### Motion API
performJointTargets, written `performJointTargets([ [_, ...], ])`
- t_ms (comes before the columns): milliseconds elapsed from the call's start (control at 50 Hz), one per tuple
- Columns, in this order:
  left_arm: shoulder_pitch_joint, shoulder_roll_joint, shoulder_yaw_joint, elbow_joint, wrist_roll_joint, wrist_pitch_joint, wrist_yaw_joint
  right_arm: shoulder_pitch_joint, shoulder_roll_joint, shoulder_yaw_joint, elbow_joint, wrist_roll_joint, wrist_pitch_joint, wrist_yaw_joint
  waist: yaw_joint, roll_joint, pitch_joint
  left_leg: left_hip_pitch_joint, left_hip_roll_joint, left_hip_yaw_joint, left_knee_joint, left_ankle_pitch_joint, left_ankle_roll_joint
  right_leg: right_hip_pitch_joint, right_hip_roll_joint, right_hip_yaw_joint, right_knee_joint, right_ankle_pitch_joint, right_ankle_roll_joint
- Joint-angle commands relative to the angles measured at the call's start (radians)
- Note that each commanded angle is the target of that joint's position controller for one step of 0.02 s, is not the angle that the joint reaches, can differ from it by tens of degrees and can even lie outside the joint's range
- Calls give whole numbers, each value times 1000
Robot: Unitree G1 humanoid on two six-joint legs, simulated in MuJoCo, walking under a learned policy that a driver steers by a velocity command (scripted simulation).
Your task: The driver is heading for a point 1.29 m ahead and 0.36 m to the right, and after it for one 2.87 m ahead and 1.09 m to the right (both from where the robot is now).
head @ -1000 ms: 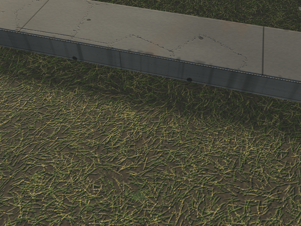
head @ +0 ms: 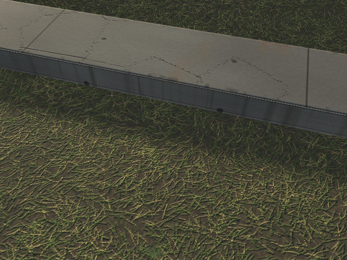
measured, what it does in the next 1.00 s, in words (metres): walks ahead: right foot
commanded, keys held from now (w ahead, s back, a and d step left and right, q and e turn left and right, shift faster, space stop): no key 0.02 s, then w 0.98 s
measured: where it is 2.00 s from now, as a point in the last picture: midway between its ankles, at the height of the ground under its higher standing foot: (178, 196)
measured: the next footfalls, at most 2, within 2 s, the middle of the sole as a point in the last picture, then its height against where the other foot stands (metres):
right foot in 0.80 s outside the picture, level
left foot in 1.32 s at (148, 202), level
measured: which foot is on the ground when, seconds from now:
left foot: down 0.00-0.80, up 0.82-1.00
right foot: down 0.00-0.36, up 0.38-0.78, down 0.80-1.00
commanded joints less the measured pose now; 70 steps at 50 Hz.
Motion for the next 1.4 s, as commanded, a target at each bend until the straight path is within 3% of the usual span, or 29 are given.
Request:
performJointTargets([
  [20,61,78,11,-11,0,-5,3,42,-83,-14,-14,0,-6,-2,0,-3,5,24,33,-37,-78,140,29,-55,-34,34,-93,138,-20],
  [120,94,104,23,-18,-23,-21,9,67,-98,-25,-18,22,-26,-4,5,-8,110,-119,35,-70,-61,-467,92,-175,-54,89,-92,-456,-99],
  [220,217,165,45,-3,-33,-73,-14,-4,-38,-16,-74,28,-94,27,48,-150,92,-295,-4,20,183,-205,78,-1,-257,408,-250,-479,-222],
  [280,153,179,46,-35,-31,-81,-20,18,-40,-14,-84,33,-113,42,-2,-154,114,-261,18,13,197,-186,115,-45,-325,477,-265,-360,-242],
  [340,-28,167,37,-112,-37,-80,-28,310,-114,-50,19,27,-115,38,-150,-20,49,228,51,-89,-74,-89,142,-329,-132,161,26,30,-105],
  [360,-61,107,23,-154,-38,-97,-28,477,-241,-88,53,26,-114,39,-191,266,-7,432,252,-460,-241,-108,240,-536,19,-42,428,78,-26],
  [380,-57,99,19,-164,-33,-114,-29,485,-214,-72,44,7,-121,49,-164,281,-27,476,386,-724,-306,-24,307,-688,43,37,663,-202,-29],
  [400,-42,119,24,-157,-42,-121,-38,388,-146,-48,16,-1,-128,48,-101,136,19,447,391,-639,-274,35,286,-760,-25,101,800,-169,-56],
  [440,-36,122,27,-149,-40,-121,-48,269,-116,-29,-28,3,-124,58,-41,29,36,377,313,-402,-291,159,220,-764,-96,84,783,2,-78],
  [500,-73,111,37,-160,-29,-101,-56,284,-70,-4,-29,-4,-97,54,-25,63,39,282,221,-200,-321,356,157,-673,-129,23,668,107,-55],
  [580,-282,70,11,-249,-21,-90,-59,282,-127,-4,-54,-13,-89,27,-49,59,100,130,169,-98,-387,399,153,-579,-96,-36,337,276,-15],
  [700,-436,119,6,-324,-35,-96,-86,339,-170,-25,-42,11,-94,20,-51,86,116,262,234,-69,-385,458,145,-473,-52,-39,58,339,-59],
  [740,-376,161,24,-320,-31,-101,-90,316,-193,-35,-50,4,-86,20,4,116,38,345,250,-53,-265,770,123,-362,-11,-55,46,281,-92],
  [780,-108,235,64,-245,-35,-97,-80,281,-201,-40,-62,-7,-68,23,142,147,-132,312,211,-15,56,1022,89,-25,43,-82,44,246,-142],
  [800,85,294,83,-199,-23,-90,-70,258,-179,-28,-91,-16,-68,28,213,88,-261,63,171,-7,355,771,64,312,-110,93,82,224,-199],
  [820,184,362,94,-172,5,-88,-71,400,-17,12,-98,-7,-89,45,123,-206,-459,-320,-38,-33,780,-21,2,659,-392,627,-32,-17,-377],
  [840,166,278,69,-164,1,-86,-72,351,-80,-1,-84,20,-123,55,148,-200,-469,-432,-49,-185,942,-267,28,630,-402,819,-194,-83,-366],
  [860,50,234,55,-176,-11,-92,-73,240,-147,-21,-131,46,-139,55,117,-175,-270,-521,12,-154,965,-214,45,467,-367,646,-216,-43,-306],
  [900,-111,168,32,-204,-1,-107,-85,135,-162,-34,-159,34,-137,34,37,-1,-119,-424,108,-108,852,-56,53,117,-294,385,-268,170,-244],
  [920,-134,142,23,-198,9,-114,-90,162,-146,-40,-157,23,-119,28,-7,-15,-104,-351,142,-116,803,-24,57,20,-253,305,-296,199,-226],
  [960,-114,142,21,-173,7,-115,-92,199,-100,-39,-154,21,-91,22,-37,-55,-75,-303,159,-105,732,-19,53,-77,-225,236,-349,194,-235],
  [1040,-26,206,31,-144,2,-111,-59,26,-134,-52,-226,-1,-81,14,-15,-43,0,-437,181,-83,514,137,6,-97,-215,202,-406,189,-249],
  [1220,146,239,45,-124,-26,-79,-28,-289,-130,-37,-318,17,-114,50,78,-65,21,-352,70,-56,22,308,-35,40,-206,208,-303,163,-194],
  [1300,113,247,57,-144,-23,-59,-21,-157,-207,-65,-297,19,-136,54,-20,-102,-44,-120,43,-50,-67,171,1,70,-209,261,-134,244,-148],
  [1320,92,210,44,-164,-17,-60,-24,-2,-259,-88,-260,10,-142,46,-87,-72,-151,107,89,-88,-51,166,41,-6,-143,219,61,293,-117],
  [1340,81,146,25,-210,8,-61,-24,166,-347,-108,-244,-6,-139,37,-137,88,-320,388,297,-284,-30,237,91,-184,-39,119,403,69,-66],
  [1360,202,74,8,-238,-24,-77,-23,168,-389,-113,-238,-28,-129,44,-52,418,-403,608,478,-701,-148,240,234,-517,74,89,678,-334,-23],
  [1380,186,199,34,-213,-37,-78,-17,109,-265,-83,-273,-28,-130,46,-59,247,-341,532,443,-649,-151,303,215,-578,7,184,806,-308,-17],
  [1400,122,240,50,-225,-38,-70,-15,41,-207,-66,-294,-22,-129,45,-50,150,-248,408,413,-441,-126,479,175,-584,-25,165,813,-234,-14],
])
